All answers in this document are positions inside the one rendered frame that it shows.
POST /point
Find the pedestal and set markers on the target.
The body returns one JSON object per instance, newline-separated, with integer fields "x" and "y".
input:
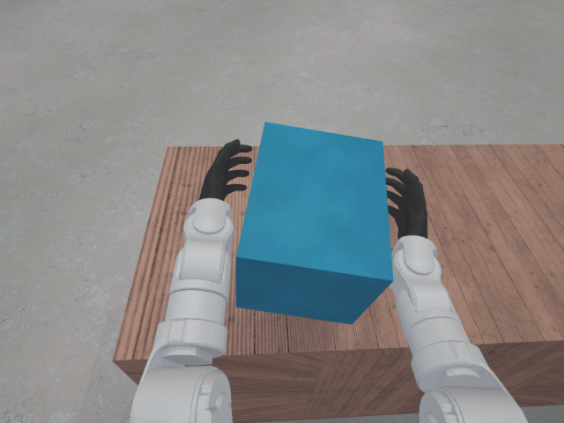
{"x": 495, "y": 214}

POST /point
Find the robot right upper arm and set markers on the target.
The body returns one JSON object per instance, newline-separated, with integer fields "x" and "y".
{"x": 457, "y": 404}

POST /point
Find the robot right forearm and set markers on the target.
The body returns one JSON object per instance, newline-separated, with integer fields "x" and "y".
{"x": 441, "y": 351}

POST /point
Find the robot left forearm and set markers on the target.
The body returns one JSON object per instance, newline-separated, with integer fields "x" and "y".
{"x": 193, "y": 331}

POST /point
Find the robot left upper arm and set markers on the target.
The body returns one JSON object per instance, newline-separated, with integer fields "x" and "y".
{"x": 193, "y": 394}

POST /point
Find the robot right hand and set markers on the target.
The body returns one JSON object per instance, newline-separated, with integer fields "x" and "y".
{"x": 411, "y": 218}

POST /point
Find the robot left hand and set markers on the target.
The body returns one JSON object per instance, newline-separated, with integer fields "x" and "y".
{"x": 217, "y": 177}

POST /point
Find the carton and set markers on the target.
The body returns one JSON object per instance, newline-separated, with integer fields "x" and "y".
{"x": 315, "y": 240}

